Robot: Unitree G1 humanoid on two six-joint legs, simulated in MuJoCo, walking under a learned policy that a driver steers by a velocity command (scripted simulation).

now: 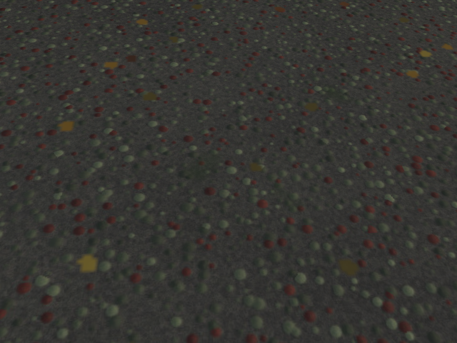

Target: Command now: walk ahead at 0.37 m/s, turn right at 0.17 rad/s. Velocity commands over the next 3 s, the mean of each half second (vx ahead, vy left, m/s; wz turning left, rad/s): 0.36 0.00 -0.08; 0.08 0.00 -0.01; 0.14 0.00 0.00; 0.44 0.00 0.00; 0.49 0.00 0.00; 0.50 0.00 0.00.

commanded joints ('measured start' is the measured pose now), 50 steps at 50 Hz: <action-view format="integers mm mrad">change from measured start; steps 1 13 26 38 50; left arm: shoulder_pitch -31 -311 -30 11 80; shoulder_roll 114 43 46 35 -19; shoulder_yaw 28 -16 -21 -42 -51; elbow -50 -127 50 166 299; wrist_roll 15 0 -19 -20 -21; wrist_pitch -28 -35 -87 -47 -21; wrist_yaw -23 -34 22 44 62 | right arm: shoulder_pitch -12 173 149 -30 -55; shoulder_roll -129 -153 -36 -15 -22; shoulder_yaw -33 -44 -21 7 11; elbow -35 84 107 133 228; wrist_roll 11 11 1 0 24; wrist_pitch -34 -50 22 33 18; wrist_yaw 4 16 20 -17 -27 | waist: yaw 9 -60 -43 -22 16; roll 166 168 -44 2 52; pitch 106 120 -39 27 53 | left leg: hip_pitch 116 147 -226 18 23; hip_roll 237 254 64 79 152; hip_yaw -298 -119 0 23 -78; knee -290 -210 671 19 -29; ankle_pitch -193 419 -70 148 339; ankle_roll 108 119 -39 -16 14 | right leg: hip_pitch -285 -128 258 157 285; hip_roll -76 -135 -347 -308 -206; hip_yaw -17 -219 -60 -47 -87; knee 115 -272 -594 -539 -574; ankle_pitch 102 184 1013 435 262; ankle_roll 30 17 -156 -100 -4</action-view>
